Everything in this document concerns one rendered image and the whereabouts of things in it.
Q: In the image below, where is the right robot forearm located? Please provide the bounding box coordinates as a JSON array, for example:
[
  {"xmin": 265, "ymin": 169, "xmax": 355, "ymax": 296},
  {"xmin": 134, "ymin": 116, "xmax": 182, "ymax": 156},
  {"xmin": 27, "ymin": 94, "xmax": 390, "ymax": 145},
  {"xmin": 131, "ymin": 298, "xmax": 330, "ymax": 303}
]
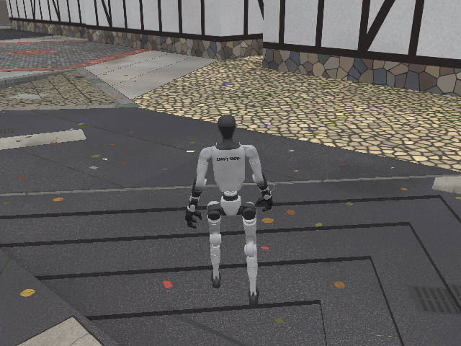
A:
[{"xmin": 257, "ymin": 172, "xmax": 272, "ymax": 200}]

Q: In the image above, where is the left robot hand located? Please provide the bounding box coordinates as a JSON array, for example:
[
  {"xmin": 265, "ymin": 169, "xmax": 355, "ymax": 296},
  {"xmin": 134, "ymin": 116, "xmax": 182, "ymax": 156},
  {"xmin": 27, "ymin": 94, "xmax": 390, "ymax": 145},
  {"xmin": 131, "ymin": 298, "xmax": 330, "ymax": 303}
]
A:
[{"xmin": 185, "ymin": 209, "xmax": 202, "ymax": 229}]

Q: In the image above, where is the robot left thigh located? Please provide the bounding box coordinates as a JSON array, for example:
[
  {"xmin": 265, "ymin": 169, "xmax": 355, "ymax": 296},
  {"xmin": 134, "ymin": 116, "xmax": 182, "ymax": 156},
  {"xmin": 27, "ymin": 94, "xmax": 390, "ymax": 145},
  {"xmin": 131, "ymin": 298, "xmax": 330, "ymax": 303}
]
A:
[{"xmin": 207, "ymin": 201, "xmax": 222, "ymax": 247}]

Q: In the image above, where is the left robot forearm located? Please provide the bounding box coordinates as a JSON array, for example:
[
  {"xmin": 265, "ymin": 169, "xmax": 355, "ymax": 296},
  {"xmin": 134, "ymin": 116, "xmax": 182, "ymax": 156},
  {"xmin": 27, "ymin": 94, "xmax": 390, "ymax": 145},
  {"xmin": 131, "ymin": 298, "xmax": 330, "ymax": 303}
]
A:
[{"xmin": 187, "ymin": 177, "xmax": 202, "ymax": 212}]

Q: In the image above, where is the left robot upper arm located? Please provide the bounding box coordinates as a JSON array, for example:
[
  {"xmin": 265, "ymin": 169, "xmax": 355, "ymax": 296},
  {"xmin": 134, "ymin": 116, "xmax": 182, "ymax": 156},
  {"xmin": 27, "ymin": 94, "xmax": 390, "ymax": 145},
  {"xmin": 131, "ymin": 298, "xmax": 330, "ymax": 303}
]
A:
[{"xmin": 195, "ymin": 146, "xmax": 213, "ymax": 188}]

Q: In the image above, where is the robot right shin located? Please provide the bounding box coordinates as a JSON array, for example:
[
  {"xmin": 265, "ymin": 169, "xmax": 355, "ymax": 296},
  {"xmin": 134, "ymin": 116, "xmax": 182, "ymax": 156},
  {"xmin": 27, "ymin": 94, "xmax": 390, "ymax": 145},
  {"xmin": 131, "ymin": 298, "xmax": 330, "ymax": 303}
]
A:
[{"xmin": 246, "ymin": 244, "xmax": 258, "ymax": 296}]

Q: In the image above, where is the right robot hand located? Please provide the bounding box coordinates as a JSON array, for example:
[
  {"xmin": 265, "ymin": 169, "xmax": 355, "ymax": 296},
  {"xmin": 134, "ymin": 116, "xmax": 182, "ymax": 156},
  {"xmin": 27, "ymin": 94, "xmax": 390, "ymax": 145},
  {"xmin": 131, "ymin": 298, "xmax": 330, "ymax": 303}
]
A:
[{"xmin": 256, "ymin": 196, "xmax": 273, "ymax": 212}]

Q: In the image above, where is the right robot upper arm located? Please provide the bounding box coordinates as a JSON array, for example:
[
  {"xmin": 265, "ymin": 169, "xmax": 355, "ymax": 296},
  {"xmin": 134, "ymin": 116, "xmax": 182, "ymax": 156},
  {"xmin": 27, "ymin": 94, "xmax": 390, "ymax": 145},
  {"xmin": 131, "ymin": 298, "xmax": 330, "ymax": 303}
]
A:
[{"xmin": 243, "ymin": 145, "xmax": 264, "ymax": 183}]

